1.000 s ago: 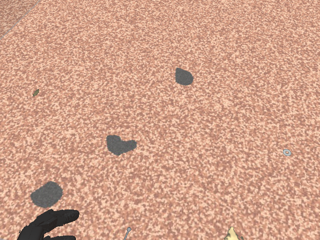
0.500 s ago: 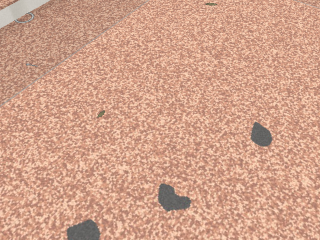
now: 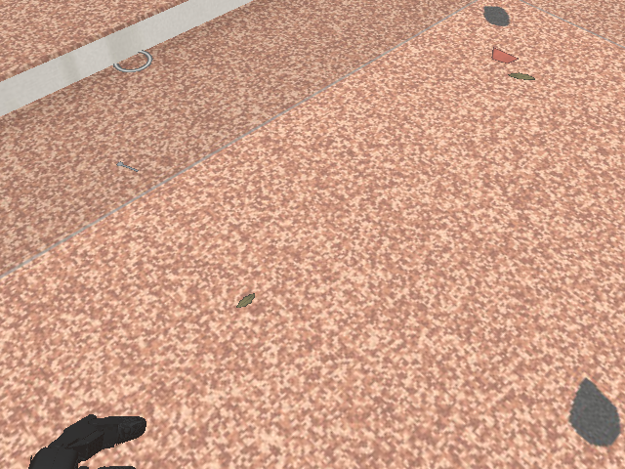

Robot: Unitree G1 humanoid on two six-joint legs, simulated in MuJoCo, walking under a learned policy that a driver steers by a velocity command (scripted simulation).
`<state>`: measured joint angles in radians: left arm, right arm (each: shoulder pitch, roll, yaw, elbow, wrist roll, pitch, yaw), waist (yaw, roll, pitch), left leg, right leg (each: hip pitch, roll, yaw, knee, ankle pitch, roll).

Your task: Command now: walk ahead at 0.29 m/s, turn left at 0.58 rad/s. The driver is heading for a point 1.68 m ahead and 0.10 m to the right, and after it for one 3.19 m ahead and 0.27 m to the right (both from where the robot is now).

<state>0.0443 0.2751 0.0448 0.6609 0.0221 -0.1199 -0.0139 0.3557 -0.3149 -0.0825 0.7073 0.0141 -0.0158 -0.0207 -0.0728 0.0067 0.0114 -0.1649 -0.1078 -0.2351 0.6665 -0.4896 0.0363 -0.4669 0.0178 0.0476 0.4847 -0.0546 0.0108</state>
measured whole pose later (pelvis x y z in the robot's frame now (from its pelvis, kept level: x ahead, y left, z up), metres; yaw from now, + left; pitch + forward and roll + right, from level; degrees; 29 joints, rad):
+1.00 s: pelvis +0.10 +0.01 +0.01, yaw +13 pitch -2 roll +0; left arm 0.18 0.24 0.02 0.93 0.01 -0.01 0.02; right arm 0.19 -0.24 -0.05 0.82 -0.01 0.02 -0.02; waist 0.00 0.01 0.03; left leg -0.24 -0.01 -0.02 0.50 -0.24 0.00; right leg -0.19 -0.02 -0.01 0.51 -0.29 0.02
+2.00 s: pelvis +0.47 +0.05 +0.02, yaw +12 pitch +0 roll -1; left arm 0.27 0.24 0.05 0.98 0.00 -0.09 -0.04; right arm 0.19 -0.27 -0.06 0.91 0.01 -0.09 -0.02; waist 0.04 0.04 0.03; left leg -0.59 0.12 -0.04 1.07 -0.24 0.03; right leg -0.19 0.08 -0.04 0.33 -0.13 -0.09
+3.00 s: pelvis +0.99 +0.05 +0.02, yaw -22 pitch +1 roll +1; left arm 0.28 0.28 0.08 0.73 -0.01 -0.05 -0.03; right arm 0.13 -0.30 -0.06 0.80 0.00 -0.11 0.00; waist 0.02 0.02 0.06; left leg -0.55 0.10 -0.05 1.10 -0.31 -0.02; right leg -0.27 0.10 0.02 0.42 -0.17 -0.11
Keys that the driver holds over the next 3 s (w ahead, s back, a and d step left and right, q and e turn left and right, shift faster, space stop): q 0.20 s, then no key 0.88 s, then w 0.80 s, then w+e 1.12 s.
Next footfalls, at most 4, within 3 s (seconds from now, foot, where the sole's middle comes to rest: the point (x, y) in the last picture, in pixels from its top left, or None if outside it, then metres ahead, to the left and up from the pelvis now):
0.42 left None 0.13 0.14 -0.76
0.72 right None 0.16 -0.11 -0.76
1.78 right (315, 431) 0.55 -0.01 -0.76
2.30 left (190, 339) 0.79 0.26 -0.76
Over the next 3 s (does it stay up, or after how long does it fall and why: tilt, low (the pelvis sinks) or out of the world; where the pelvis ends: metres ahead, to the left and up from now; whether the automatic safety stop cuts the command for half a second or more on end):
stays up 0.99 0.05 0.02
